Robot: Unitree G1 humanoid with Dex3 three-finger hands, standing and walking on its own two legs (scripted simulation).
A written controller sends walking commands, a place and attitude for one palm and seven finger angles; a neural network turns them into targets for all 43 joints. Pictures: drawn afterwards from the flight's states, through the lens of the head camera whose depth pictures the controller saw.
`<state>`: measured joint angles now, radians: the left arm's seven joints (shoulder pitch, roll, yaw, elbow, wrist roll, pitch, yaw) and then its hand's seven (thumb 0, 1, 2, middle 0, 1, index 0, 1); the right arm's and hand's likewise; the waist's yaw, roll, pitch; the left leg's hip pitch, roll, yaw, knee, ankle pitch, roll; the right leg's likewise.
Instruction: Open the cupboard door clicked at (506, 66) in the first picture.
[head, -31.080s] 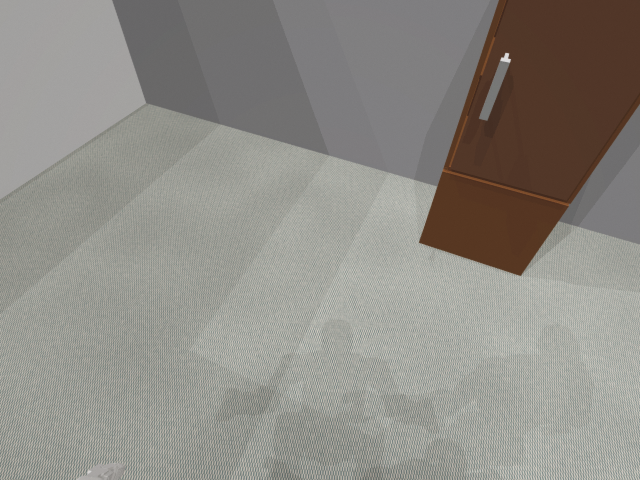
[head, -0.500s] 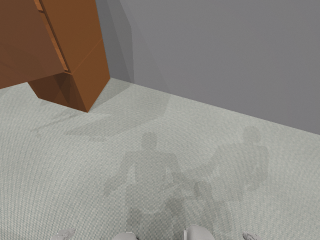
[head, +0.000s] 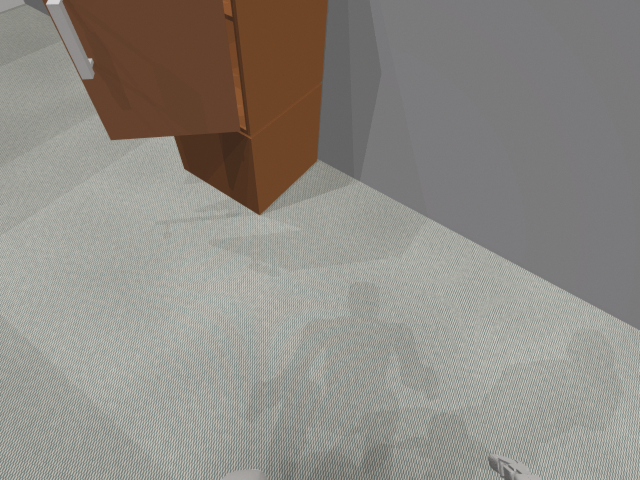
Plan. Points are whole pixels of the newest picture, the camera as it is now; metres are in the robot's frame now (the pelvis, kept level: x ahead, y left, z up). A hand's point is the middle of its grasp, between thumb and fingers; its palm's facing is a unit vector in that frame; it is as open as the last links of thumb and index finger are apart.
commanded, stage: turn to face it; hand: left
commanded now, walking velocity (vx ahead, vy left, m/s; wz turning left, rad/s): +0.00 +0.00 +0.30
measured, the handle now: (74, 36) +0.95 +0.61 -0.01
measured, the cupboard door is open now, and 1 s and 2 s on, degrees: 45 45 45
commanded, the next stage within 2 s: take the last steps up to it in 0.22 s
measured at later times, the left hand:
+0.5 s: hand out of the picture +0.04 +0.17 -0.14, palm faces +0.20 -0.95 -0.23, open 7.4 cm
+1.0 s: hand out of the picture +0.11 +0.30 -0.15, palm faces +0.30 -0.93 -0.20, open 7.4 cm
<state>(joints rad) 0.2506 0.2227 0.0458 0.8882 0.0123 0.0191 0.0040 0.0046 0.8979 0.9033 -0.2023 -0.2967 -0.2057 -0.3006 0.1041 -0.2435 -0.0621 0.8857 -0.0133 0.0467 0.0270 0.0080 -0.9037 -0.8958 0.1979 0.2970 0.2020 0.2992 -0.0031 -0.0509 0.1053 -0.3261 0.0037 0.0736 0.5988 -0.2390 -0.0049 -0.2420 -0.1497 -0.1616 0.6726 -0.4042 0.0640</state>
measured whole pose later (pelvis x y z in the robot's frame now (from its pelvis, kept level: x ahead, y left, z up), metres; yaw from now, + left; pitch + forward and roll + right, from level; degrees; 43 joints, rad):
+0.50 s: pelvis +0.02 -0.02 +0.02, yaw +10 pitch +0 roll +1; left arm 0.25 0.18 0.04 0.95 0.02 -0.01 0.00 0.00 0.90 0.90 -0.20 -0.30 -0.20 -0.30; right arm 0.20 -0.23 -0.07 0.98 -0.02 0.06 0.02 0.01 -0.90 -0.90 0.20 0.30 0.20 0.30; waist 0.00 0.01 0.06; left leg -0.47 -0.01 0.00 1.03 -0.41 -0.03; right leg -0.17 -0.07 -0.08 0.47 -0.30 0.02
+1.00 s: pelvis +0.11 +0.09 +0.02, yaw +15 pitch +0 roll +1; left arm 0.21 0.22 0.06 1.00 0.03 0.01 -0.02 0.01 0.91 0.90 -0.19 -0.30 -0.20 -0.30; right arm 0.27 -0.17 -0.03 1.01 -0.03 -0.04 -0.01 0.00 -0.93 -0.90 0.20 0.30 0.21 0.30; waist 0.02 -0.03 0.04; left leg -0.16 -0.04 0.12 0.38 -0.22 0.07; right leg -0.52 -0.11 -0.09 0.96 -0.31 0.01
